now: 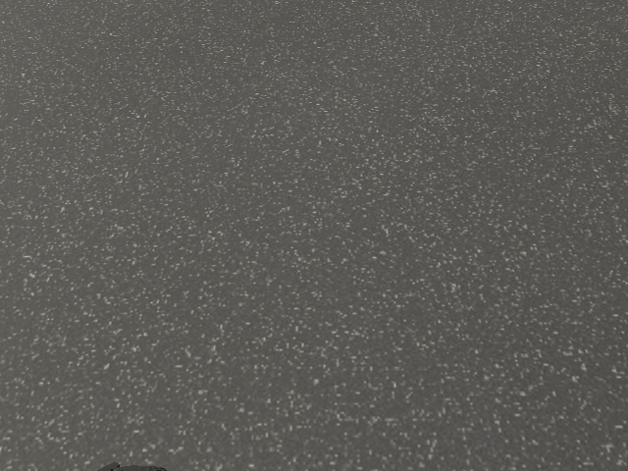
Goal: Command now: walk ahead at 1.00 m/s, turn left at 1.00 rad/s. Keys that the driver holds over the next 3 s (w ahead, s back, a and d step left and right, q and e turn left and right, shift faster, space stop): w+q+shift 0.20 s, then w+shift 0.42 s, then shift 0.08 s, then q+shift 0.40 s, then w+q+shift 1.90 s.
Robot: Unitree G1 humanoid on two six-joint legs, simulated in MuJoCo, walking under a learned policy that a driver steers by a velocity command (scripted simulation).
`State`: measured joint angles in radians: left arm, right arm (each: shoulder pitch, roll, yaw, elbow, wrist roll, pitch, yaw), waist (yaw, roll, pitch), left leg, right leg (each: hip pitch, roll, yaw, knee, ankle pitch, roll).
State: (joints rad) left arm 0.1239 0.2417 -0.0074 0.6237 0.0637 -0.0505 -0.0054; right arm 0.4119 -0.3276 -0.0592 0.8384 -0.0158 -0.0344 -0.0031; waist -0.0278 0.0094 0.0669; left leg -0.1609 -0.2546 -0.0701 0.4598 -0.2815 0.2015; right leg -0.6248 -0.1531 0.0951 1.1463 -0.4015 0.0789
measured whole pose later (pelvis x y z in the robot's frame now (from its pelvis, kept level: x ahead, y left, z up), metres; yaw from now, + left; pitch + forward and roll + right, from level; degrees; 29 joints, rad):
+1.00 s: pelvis +0.84 +0.13 -0.01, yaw +34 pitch +0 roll +2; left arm 0.02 0.28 -0.01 0.65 0.03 -0.04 0.02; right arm 0.44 -0.30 -0.07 0.91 0.01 -0.04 0.00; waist -0.10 -0.04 0.09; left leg -0.08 -0.18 -0.14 0.56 -0.43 0.09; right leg -0.51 0.00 0.03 0.50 0.08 -0.01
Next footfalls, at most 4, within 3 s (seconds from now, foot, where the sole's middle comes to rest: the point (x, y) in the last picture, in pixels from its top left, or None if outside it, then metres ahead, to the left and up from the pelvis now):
0.20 right None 0.41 -0.19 -0.76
0.62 left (266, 353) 0.72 0.15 -0.76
1.00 right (268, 238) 1.06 0.15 -0.76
1.50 left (194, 301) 0.87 0.33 -0.76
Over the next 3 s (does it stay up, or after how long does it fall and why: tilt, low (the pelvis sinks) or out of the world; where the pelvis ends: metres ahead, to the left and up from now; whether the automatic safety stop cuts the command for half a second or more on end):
stays up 0.73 1.46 0.01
